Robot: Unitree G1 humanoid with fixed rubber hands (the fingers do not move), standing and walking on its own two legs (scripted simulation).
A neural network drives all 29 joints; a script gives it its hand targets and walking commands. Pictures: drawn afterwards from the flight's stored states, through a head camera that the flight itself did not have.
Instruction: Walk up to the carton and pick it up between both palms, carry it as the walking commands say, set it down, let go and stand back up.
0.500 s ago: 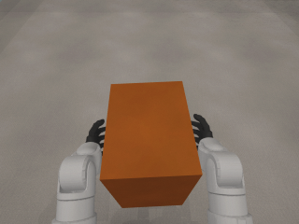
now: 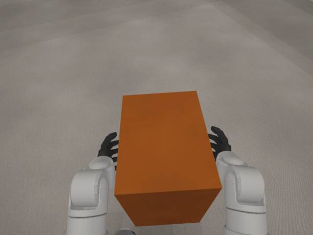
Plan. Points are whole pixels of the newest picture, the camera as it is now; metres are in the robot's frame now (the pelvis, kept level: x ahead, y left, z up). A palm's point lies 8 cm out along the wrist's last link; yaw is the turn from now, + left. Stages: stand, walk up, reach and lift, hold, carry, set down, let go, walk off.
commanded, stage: carry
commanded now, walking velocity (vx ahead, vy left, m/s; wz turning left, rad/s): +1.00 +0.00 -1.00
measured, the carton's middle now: (163, 163) +0.30 +0.02 +0.00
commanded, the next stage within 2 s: none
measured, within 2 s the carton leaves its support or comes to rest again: neither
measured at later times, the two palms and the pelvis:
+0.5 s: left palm (189, 59) +0.66 -0.05 +0.05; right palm (270, 81) +0.57 -0.30 +0.05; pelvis +0.35 -0.06 +0.01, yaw -20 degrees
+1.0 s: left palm (204, 30) +0.82 -0.11 +0.07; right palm (279, 47) +0.72 -0.37 +0.07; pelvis +0.50 -0.13 +0.00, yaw -24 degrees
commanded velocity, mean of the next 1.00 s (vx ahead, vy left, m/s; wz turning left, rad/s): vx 0.14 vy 0.00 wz -0.14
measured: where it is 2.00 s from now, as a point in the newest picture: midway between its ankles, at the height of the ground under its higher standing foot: (191, 177)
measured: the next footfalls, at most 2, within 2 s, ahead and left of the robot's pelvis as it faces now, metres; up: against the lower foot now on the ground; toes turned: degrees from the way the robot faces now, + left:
left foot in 0.04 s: +0.18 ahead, +0.18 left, +0.00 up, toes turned +4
right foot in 0.34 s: +0.43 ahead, -0.17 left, +0.00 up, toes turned -29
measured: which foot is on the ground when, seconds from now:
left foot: up 0.00-0.02, down 0.04-0.34, up 0.36-0.66, down 0.68-1.00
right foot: down 0.00-0.04, up 0.06-0.32, down 0.34-1.00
